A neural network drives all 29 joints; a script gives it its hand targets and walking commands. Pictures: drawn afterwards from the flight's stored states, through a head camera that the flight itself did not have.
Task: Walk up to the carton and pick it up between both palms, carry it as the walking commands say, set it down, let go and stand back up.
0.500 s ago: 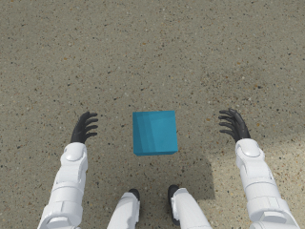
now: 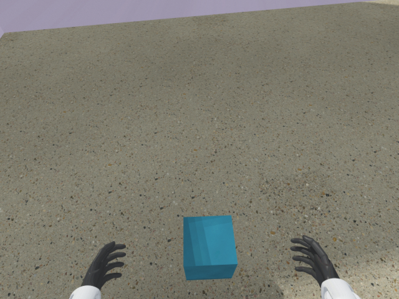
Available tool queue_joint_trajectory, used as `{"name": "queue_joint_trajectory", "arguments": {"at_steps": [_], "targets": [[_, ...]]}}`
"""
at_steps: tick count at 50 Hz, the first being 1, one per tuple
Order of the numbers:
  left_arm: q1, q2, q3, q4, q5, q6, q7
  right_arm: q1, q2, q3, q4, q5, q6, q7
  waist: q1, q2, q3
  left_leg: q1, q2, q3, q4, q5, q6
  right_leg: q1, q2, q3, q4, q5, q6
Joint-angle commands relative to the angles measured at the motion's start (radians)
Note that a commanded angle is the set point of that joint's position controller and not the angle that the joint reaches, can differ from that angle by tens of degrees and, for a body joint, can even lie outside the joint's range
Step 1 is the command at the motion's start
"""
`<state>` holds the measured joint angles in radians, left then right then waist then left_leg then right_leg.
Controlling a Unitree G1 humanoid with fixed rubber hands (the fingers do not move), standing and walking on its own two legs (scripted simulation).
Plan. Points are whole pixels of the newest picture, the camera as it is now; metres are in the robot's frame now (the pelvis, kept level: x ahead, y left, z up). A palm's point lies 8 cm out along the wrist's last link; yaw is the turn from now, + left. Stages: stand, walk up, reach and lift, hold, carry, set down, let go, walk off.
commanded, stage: let go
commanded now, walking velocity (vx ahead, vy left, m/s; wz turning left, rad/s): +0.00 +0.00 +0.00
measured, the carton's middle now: (208, 248) +0.41 -0.02 -0.65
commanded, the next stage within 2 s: stand in 0.34 s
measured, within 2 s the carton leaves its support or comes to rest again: neither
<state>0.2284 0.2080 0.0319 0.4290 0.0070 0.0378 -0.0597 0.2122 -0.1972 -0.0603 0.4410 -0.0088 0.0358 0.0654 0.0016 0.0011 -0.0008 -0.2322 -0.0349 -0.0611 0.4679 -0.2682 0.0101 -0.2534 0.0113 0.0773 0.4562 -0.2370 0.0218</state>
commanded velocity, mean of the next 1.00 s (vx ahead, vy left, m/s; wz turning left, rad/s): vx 0.00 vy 0.00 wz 0.00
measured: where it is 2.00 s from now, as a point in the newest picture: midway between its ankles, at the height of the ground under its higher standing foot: outside the picture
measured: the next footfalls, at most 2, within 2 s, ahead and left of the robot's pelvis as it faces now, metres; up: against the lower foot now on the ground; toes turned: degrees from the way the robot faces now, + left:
none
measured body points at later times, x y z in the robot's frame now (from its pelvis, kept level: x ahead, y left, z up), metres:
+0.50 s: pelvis +0.03 -0.01 +0.00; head +0.04 +0.00 +0.45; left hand +0.18 +0.24 -0.09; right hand +0.18 -0.26 -0.08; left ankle -0.02 +0.11 -0.74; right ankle +0.00 -0.14 -0.74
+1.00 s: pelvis +0.07 +0.00 -0.01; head +0.06 +0.00 +0.44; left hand +0.15 +0.25 -0.14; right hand +0.13 -0.27 -0.13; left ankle -0.02 +0.11 -0.74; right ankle +0.00 -0.13 -0.74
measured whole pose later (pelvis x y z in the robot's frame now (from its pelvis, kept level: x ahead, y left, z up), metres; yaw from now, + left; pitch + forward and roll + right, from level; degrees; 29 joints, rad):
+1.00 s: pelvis +0.07 +0.00 -0.01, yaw -1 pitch +2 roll -1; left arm 0.34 0.25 0.02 0.80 0.01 -0.01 0.04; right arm 0.38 -0.27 0.00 0.75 -0.01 -0.01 -0.04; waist 0.00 0.01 -0.08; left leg -0.17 0.01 -0.01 0.58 -0.44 0.00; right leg -0.20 0.03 0.05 0.57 -0.40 0.01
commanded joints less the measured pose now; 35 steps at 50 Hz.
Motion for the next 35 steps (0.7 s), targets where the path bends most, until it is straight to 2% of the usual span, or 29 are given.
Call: {"name": "queue_joint_trajectory", "arguments": {"at_steps": [1, 3, 4, 6, 8, 9, 11, 13, 15, 16, 17, 18, 19, 20, 21, 23, 24, 27, 28, 29, 30, 33, 35], "targets": [[-0.062, 0.084, 0.006, -0.067, 0.004, 0.076, -0.008, -0.027, -0.101, -0.028, -0.072, 0.011, 0.076, 0.018, -0.02, 0.046, 0.159, -0.004, 0.013, 0.056, -0.167, -0.141, -0.023, 0.109, 0.042, -0.095, -0.107, -0.099, -0.013], [-0.061, 0.091, 0.006, -0.07, 0.005, 0.101, -0.011, -0.047, -0.108, -0.026, -0.093, 0.009, 0.098, 0.02, -0.006, 0.032, 0.195, -0.003, 0.017, 0.054, -0.181, -0.139, -0.019, 0.15, 0.05, -0.101, -0.105, -0.093, -0.007], [-0.076, 0.098, 0.016, -0.076, 0.016, 0.108, -0.011, -0.068, -0.106, -0.023, -0.1, 0.013, 0.106, 0.023, -0.003, 0.056, 0.193, -0.009, 0.014, 0.059, -0.175, -0.142, -0.018, 0.165, 0.046, -0.095, -0.103, -0.087, -0.008], [-0.091, 0.094, 0.012, -0.088, 0.017, 0.12, -0.015, -0.077, -0.096, -0.02, -0.11, 0.007, 0.116, 0.024, 0.005, 0.027, 0.203, -0.001, 0.015, 0.057, -0.178, -0.133, -0.014, 0.183, 0.049, -0.099, -0.101, -0.078, -0.005], [-0.087, 0.094, 0.02, -0.107, 0.015, 0.127, -0.018, -0.096, -0.108, -0.015, -0.138, -0.002, 0.118, 0.022, 0.017, -0.008, 0.174, 0.041, 0.007, 0.061, -0.152, -0.086, -0.016, 0.184, 0.042, -0.091, -0.103, -0.057, -0.005], [-0.088, 0.094, 0.018, -0.109, 0.018, 0.126, -0.019, -0.093, -0.101, -0.01, -0.141, -0.002, 0.118, 0.022, 0.016, 0.001, 0.157, 0.059, 0.008, 0.057, -0.142, -0.06, -0.017, 0.183, 0.041, -0.087, -0.097, -0.032, -0.007], [-0.076, 0.088, 0.021, -0.119, 0.011, 0.119, -0.02, -0.094, -0.114, -0.011, -0.16, -0.01, 0.109, 0.015, 0.017, -0.024, 0.098, 0.11, 0.0, 0.056, -0.115, 0.033, -0.024, 0.192, 0.04, -0.077, -0.088, 0.039, -0.004], [-0.07, 0.097, 0.034, -0.139, 0.009, 0.11, -0.019, -0.067, -0.103, -0.006, -0.177, -0.017, 0.106, 0.011, 0.004, -0.037, 0.041, 0.147, -0.003, 0.057, -0.094, 0.105, -0.027, 0.194, 0.043, -0.076, -0.078, 0.1, 0.005], [-0.046, 0.096, 0.03, -0.122, 0.011, 0.103, -0.013, -0.037, -0.104, -0.004, -0.17, -0.012, 0.104, 0.003, -0.004, -0.015, 0.017, 0.148, -0.009, 0.054, -0.081, 0.161, -0.031, 0.203, 0.048, -0.07, -0.066, 0.152, 0.006], [-0.041, 0.088, 0.028, -0.118, 0.008, 0.102, -0.006, -0.032, -0.117, -0.005, -0.168, -0.016, 0.101, -0.002, 0.0, -0.024, 0.016, 0.155, -0.012, 0.054, -0.074, 0.188, -0.032, 0.205, 0.047, -0.07, -0.065, 0.175, 0.008], [-0.033, 0.096, 0.029, -0.121, 0.017, 0.102, 0.001, -0.003, -0.107, 0.006, -0.151, -0.006, 0.103, -0.006, 0.001, 0.005, -0.002, 0.153, -0.014, 0.055, -0.067, 0.229, -0.037, 0.21, 0.047, -0.069, -0.059, 0.207, 0.009], [0.0, 0.169, 0.038, 0.004, 0.035, 0.045, 0.028, 0.036, -0.162, -0.012, -0.005, -0.037, 0.04, -0.045, -0.013, -0.014, -0.071, 0.097, 0.089, 0.046, -0.05, 0.074, -0.053, 0.144, -0.06, -0.02, -0.049, 0.082, 0.021], [0.023, 0.186, 0.04, 0.048, 0.051, 0.0, 0.053, 0.048, -0.186, -0.012, 0.027, -0.051, 0.002, -0.068, -0.007, 0.0, 0.026, 0.026, 0.092, 0.023, -0.061, -0.116, -0.075, 0.027, -0.068, 0.018, -0.088, -0.144, 0.03], [0.023, 0.187, 0.037, 0.073, 0.06, -0.027, 0.066, 0.058, -0.2, -0.018, 0.04, -0.052, -0.019, -0.079, -0.012, 0.001, 0.084, -0.02, 0.086, 0.017, -0.056, -0.216, -0.083, -0.046, -0.072, 0.044, -0.114, -0.269, 0.03], [0.009, 0.192, 0.038, 0.077, 0.057, -0.046, 0.069, 0.059, -0.192, -0.017, 0.048, -0.052, -0.04, -0.081, -0.021, -0.043, 0.109, -0.002, 0.094, -0.001, -0.048, -0.155, -0.075, -0.065, -0.081, 0.059, -0.127, -0.253, 0.025], [0.006, 0.138, 0.031, 0.103, 0.042, -0.092, 0.07, 0.046, -0.166, -0.004, 0.083, -0.029, -0.085, -0.083, -0.01, 0.008, -0.022, 0.025, 0.128, -0.035, -0.033, 0.087, -0.055, 0.047, -0.093, 0.059, -0.042, 0.066, 0.009], [0.014, 0.139, 0.032, 0.128, 0.031, -0.103, 0.07, 0.047, -0.168, -0.004, 0.099, -0.022, -0.096, -0.084, -0.005, 0.025, -0.052, 0.035, 0.127, -0.036, -0.015, 0.155, -0.047, 0.057, -0.097, 0.06, -0.022, 0.167, 0.006], [0.021, 0.152, 0.031, 0.173, 0.021, -0.112, 0.074, 0.043, -0.17, -0.001, 0.13, -0.012, -0.108, -0.088, -0.003, 0.017, -0.134, 0.077, 0.135, -0.041, 0.027, 0.344, -0.032, 0.087, -0.086, 0.051, 0.035, 0.317, -0.008], [0.027, 0.164, 0.031, 0.185, 0.018, -0.112, 0.077, 0.056, -0.177, 0.001, 0.139, -0.008, -0.109, -0.091, 0.001, 0.025, -0.162, 0.077, 0.135, -0.042, 0.048, 0.46, -0.026, 0.114, -0.085, 0.047, 0.064, 0.402, -0.012], [0.052, 0.166, 0.032, 0.202, 0.017, -0.11, 0.079, 0.086, -0.186, -0.001, 0.163, -0.002, -0.107, -0.093, 0.0, 0.052, -0.17, 0.1, 0.13, -0.031, 0.063, 0.509, -0.027, 0.106, -0.081, 0.044, 0.072, 0.429, -0.015], [0.054, 0.174, 0.031, 0.214, 0.015, -0.108, 0.082, 0.088, -0.198, -0.002, 0.17, -0.003, -0.107, -0.098, 0.002, 0.026, -0.175, 0.103, 0.131, -0.031, 0.073, 0.561, -0.022, 0.11, -0.078, 0.035, 0.084, 0.448, -0.017], [0.104, 0.157, 0.018, 0.248, 0.007, -0.095, 0.085, 0.149, -0.209, 0.004, 0.2, 0.001, -0.094, -0.104, -0.004, 0.018, -0.128, 0.09, 0.127, -0.022, 0.093, 0.633, -0.018, 0.096, -0.068, 0.029, 0.104, 0.489, -0.02], [0.115, 0.156, 0.017, 0.269, 0.006, -0.089, 0.088, 0.155, -0.204, 0.009, 0.212, 0.004, -0.084, -0.105, 0.0, 0.003, -0.11, 0.079, 0.125, -0.014, 0.096, 0.608, -0.016, 0.082, -0.066, 0.026, 0.1, 0.487, -0.024]]}}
